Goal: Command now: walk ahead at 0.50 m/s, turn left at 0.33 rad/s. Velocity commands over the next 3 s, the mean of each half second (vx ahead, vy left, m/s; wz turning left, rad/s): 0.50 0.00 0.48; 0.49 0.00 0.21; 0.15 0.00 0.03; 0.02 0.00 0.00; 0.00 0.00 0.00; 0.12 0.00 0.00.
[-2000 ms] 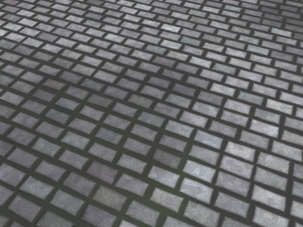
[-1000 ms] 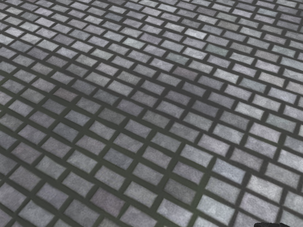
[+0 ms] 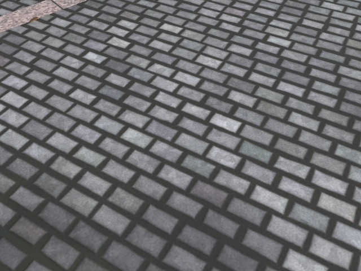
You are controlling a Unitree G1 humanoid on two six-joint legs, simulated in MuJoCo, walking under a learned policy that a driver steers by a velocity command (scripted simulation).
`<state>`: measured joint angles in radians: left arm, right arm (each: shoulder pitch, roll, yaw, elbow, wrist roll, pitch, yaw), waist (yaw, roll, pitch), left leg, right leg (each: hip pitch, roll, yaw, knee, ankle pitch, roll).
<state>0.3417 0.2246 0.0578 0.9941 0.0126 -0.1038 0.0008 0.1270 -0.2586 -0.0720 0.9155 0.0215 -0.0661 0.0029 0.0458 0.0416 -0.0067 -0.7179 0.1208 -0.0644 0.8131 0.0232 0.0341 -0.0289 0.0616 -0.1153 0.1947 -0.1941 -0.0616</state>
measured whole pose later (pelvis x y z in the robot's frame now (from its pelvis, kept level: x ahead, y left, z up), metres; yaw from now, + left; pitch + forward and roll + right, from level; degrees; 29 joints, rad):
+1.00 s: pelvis +0.58 +0.11 +0.00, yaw +22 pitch +2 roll -1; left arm 0.34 0.25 0.05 0.88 0.00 -0.09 -0.02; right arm 0.17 -0.28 -0.06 0.75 0.00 -0.07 -0.01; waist 0.05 0.04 0.01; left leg -0.65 0.10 -0.05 0.87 -0.17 0.01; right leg -0.14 0.06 -0.03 0.28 -0.17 -0.06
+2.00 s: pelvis +0.75 +0.19 -0.01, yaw +21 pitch -1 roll +0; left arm 0.24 0.21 0.03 1.01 0.00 -0.01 0.03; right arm 0.15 -0.22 -0.05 1.02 0.00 0.01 -0.03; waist 0.00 0.00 0.03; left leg -0.27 0.01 0.00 0.53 -0.24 -0.01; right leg -0.16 -0.02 -0.01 0.53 -0.34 0.01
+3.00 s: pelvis +0.79 +0.23 -0.02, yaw +21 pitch +0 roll +1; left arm 0.43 0.22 0.05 1.07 -0.03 -0.04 0.03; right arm 0.26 -0.20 -0.05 1.12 0.03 -0.08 0.00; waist 0.00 -0.05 -0.01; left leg -0.27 -0.01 0.08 0.60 -0.33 0.05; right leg -0.18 -0.05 0.02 0.67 -0.46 -0.01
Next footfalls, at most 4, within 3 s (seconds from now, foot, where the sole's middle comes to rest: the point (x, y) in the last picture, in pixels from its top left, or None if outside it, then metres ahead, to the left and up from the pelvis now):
0.22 left None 0.30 0.15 -0.78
0.72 right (191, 240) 0.63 0.03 -0.78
1.18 left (120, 205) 0.77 0.34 -0.78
1.46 right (182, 201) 0.80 0.08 -0.78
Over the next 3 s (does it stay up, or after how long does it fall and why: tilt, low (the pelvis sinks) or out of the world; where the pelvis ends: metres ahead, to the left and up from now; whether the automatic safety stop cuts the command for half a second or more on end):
stays up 0.79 0.23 -0.02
